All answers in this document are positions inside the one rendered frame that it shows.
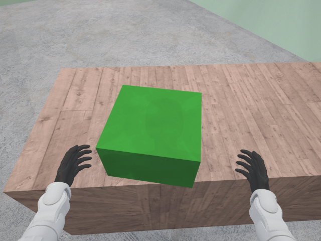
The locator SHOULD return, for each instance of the robot left forearm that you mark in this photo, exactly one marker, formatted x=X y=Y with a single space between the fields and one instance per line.
x=48 y=222

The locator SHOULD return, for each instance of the robot right forearm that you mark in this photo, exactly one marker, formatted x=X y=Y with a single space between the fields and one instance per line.
x=267 y=217

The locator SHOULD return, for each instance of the right robot hand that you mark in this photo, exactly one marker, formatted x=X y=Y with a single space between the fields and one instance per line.
x=257 y=175

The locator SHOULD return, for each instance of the pedestal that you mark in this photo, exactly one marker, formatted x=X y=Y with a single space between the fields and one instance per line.
x=273 y=109

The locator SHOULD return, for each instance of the carton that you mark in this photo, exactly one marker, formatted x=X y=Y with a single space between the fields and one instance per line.
x=153 y=135

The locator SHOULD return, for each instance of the left robot hand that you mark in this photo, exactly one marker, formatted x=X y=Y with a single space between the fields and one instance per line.
x=69 y=168

